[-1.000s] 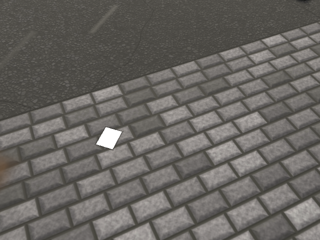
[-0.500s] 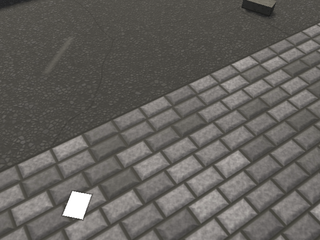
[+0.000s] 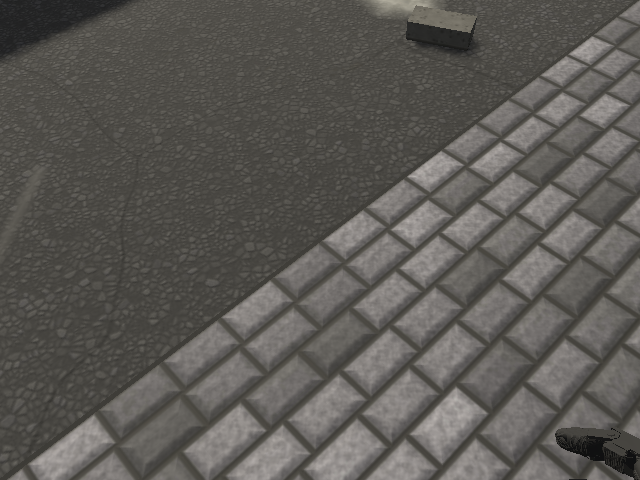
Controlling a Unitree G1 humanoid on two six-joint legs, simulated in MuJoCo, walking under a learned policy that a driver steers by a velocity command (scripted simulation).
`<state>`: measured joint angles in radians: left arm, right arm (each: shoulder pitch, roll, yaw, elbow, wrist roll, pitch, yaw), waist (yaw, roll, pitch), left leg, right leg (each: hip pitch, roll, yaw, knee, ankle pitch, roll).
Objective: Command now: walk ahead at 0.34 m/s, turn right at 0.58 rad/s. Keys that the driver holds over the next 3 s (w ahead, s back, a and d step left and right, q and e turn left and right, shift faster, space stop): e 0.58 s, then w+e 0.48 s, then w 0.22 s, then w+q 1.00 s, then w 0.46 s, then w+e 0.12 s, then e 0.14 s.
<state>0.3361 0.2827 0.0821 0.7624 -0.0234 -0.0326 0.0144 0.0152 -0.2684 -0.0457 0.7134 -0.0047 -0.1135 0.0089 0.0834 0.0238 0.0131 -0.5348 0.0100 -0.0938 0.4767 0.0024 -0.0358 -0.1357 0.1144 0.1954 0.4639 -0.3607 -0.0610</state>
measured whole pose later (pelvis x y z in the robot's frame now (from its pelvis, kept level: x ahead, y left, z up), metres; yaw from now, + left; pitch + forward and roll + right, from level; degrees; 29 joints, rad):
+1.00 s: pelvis +0.21 -0.03 +0.00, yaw -35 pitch +2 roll +0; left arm 0.29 0.31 0.07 0.60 -0.03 0.00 0.01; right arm 0.22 -0.29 -0.08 0.77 0.00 -0.09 0.01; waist -0.01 -0.04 -0.05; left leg -0.25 -0.02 0.00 0.50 -0.29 0.02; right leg -0.48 0.06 0.12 0.97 -0.44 -0.03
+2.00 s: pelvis +0.60 -0.35 -0.01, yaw -23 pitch +1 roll -1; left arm 0.24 0.29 0.06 0.77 -0.02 -0.10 0.00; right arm 0.19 -0.30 -0.07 0.69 0.02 -0.04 0.04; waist 0.00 0.00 0.07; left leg -0.43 -0.07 0.03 0.60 -0.19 0.10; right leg -0.32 -0.04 0.01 1.21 -0.45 0.01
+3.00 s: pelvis +1.13 -0.49 +0.00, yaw -12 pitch +2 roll +0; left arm 0.33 0.31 0.05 0.85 -0.02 -0.04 0.01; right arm 0.11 -0.26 -0.04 0.64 -0.02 -0.07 0.02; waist 0.04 -0.03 0.04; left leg -0.37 0.01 0.06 0.50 -0.16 0.03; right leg -0.40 -0.01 0.06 1.13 -0.48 0.03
